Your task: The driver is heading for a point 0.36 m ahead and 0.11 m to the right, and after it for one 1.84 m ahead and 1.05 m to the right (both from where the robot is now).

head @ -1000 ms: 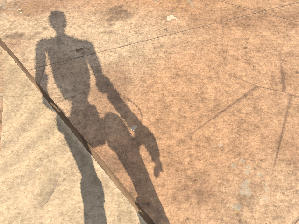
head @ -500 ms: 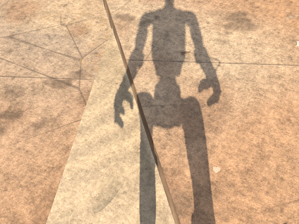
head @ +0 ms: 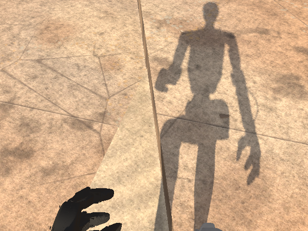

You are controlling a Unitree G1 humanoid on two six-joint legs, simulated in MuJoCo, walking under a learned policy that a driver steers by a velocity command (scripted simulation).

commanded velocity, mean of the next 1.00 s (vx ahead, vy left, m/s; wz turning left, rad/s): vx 0.50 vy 0.00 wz -0.27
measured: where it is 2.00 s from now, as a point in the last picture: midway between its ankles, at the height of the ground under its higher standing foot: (206, 98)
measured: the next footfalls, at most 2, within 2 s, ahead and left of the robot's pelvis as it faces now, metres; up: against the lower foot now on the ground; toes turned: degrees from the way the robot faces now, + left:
right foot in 0.02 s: +0.23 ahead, -0.13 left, +0.13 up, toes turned -4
left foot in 0.46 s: +0.41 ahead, +0.15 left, +0.00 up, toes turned -1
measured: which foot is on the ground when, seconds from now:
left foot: down 0.00-0.08, up 0.10-0.44, down 0.46-0.96, up 0.98-1.00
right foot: up 0.00-0.00, down 0.02-0.48, up 0.50-0.90, down 0.92-1.00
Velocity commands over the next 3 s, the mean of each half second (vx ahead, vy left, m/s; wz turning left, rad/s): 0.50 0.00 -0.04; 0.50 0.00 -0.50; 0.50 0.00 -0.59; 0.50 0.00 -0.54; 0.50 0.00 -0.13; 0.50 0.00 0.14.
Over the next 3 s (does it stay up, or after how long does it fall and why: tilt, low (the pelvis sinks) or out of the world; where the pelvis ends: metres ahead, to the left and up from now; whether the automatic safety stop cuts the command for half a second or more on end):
stays up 1.41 -0.83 0.14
